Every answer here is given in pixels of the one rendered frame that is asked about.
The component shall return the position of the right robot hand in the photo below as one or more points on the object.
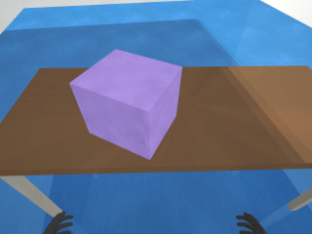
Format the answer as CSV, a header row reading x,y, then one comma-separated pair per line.
x,y
252,224

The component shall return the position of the left robot hand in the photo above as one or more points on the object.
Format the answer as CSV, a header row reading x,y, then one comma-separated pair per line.
x,y
55,225

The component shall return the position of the carton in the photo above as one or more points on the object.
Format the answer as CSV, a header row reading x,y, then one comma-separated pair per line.
x,y
129,100

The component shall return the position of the table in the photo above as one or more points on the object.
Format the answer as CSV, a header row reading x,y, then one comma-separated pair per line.
x,y
228,118

